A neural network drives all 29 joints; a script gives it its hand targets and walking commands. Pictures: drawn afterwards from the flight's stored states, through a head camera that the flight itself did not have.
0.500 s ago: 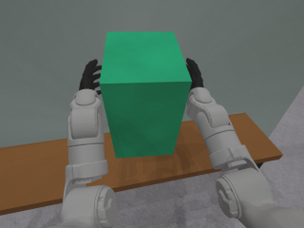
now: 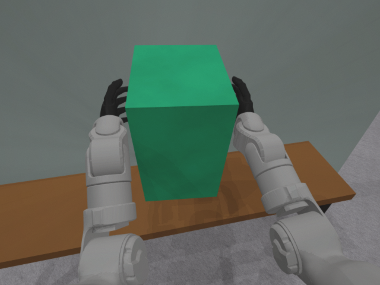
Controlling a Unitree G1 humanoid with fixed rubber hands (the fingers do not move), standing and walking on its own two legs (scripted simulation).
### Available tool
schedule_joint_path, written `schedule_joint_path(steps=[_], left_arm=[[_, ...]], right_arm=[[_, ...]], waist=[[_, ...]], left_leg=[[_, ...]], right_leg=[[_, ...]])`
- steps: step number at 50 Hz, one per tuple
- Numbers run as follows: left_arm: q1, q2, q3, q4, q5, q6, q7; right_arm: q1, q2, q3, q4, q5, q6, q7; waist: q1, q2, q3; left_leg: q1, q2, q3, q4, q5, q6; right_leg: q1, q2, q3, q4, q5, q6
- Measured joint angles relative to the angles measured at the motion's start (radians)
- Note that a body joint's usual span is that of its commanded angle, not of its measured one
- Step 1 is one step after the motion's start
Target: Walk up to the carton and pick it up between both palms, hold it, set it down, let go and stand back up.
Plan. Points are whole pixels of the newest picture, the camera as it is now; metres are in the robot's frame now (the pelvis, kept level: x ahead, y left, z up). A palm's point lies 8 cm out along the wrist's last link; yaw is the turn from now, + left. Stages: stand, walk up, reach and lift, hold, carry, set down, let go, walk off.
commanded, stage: hold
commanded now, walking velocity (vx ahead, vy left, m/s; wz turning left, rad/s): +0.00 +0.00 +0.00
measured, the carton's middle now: (179, 127) +0.39 +0.01 +0.17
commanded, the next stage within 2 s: none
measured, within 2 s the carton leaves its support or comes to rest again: neither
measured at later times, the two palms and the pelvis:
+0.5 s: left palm (113, 120) +0.36 +0.14 +0.22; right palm (243, 114) +0.37 -0.12 +0.21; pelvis +0.00 +0.00 +0.00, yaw +0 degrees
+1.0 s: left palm (112, 119) +0.36 +0.14 +0.22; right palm (242, 113) +0.37 -0.12 +0.21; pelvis +0.00 +0.00 +0.00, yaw +0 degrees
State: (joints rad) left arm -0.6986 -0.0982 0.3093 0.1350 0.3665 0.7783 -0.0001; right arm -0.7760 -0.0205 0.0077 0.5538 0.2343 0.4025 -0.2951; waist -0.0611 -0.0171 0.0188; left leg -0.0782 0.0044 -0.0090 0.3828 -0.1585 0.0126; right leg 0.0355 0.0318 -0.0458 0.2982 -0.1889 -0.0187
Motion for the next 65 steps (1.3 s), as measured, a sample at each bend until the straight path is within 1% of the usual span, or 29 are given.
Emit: schedule_joint_path(steps=[4,9,15,19,24,35,43,51,56,60,65], left_arm=[[0.001,0.006,-0.002,0.011,-0.008,-0.006,0.001],[0.015,0.014,-0.015,-0.019,-0.022,-0.004,0.004],[0.015,0.016,-0.019,-0.025,-0.024,-0.007,0.005],[0.008,0.012,-0.014,-0.008,-0.01,-0.003,0.003],[-0.006,0.001,0.002,0.029,0.0,-0.012,0.001],[0.01,0.01,-0.019,-0.023,-0.02,-0.004,0.014],[0.002,0.008,-0.006,0.002,-0.004,0.007,0.006],[0.013,0.007,-0.025,-0.013,-0.01,-0.006,0.014],[0.011,0.002,-0.019,-0.013,-0.008,0.0,0.012],[0.014,0.0,-0.012,-0.011,-0.005,0.002,0.004],[0.001,-0.002,0.0,0.023,-0.006,-0.013,0.005]], right_arm=[[0.001,0.002,0.001,0.006,-0.002,-0.005,-0.003],[0.002,-0.003,0.013,-0.023,0.009,-0.001,-0.012],[-0.003,-0.001,0.004,-0.031,0.011,0.003,-0.012],[-0.009,0.001,-0.002,-0.006,0.002,-0.001,-0.003],[-0.009,-0.005,-0.002,0.015,-0.006,0.001,0.0],[-0.005,-0.007,0.007,-0.025,0.011,-0.003,-0.003],[-0.015,0.007,-0.013,0.011,-0.005,0.002,0.005],[0.0,-0.007,0.001,-0.014,0.003,-0.009,0.004],[-0.001,-0.013,0.009,-0.017,0.01,-0.001,-0.001],[-0.003,-0.005,0.002,-0.005,0.005,-0.003,0.003],[-0.008,0.007,-0.025,0.016,-0.016,-0.01,0.011]], waist=[[0.005,0.001,-0.002],[0.005,0.002,-0.003],[-0.005,0.0,-0.013],[-0.01,0.002,-0.014],[-0.003,-0.001,-0.01],[0.0,-0.002,-0.009],[-0.007,-0.008,-0.01],[-0.008,0.001,-0.012],[-0.006,0.001,-0.007],[-0.008,-0.003,-0.003],[0.002,-0.001,-0.013]], left_leg=[[-0.007,0.001,0.001,-0.001,0.002,0.0],[-0.021,0.004,0.0,0.004,0.001,-0.002],[-0.027,0.002,-0.006,0.007,0.002,-0.002],[-0.018,0.0,-0.005,0.003,0.002,0.0],[-0.008,-0.003,0.002,-0.007,0.006,0.003],[-0.028,0.002,0.001,0.009,0.001,0.002],[-0.017,-0.002,-0.002,0.003,0.002,0.003],[-0.024,-0.002,-0.001,0.011,-0.004,0.004],[-0.013,0.0,0.002,0.004,0.0,0.004],[-0.008,-0.002,0.0,-0.003,0.005,0.003],[-0.021,-0.001,0.002,-0.001,0.006,0.002]], right_leg=[[-0.009,0.001,0.001,0.002,0.001,-0.002],[-0.02,0.004,0.0,0.0,0.005,-0.002],[-0.021,0.003,-0.005,-0.003,0.006,-0.002],[-0.013,0.001,-0.004,-0.006,0.006,0.0],[-0.012,-0.002,0.003,-0.001,0.005,0.002],[-0.025,0.002,0.003,-0.003,0.009,0.002],[-0.014,-0.001,0.0,-0.005,0.007,0.003],[-0.019,-0.001,0.001,-0.002,0.005,0.004],[-0.01,0.001,0.005,-0.008,0.009,0.004],[-0.007,0.0,0.003,-0.008,0.01,0.002],[-0.026,0.0,0.004,0.004,0.006,0.001]])
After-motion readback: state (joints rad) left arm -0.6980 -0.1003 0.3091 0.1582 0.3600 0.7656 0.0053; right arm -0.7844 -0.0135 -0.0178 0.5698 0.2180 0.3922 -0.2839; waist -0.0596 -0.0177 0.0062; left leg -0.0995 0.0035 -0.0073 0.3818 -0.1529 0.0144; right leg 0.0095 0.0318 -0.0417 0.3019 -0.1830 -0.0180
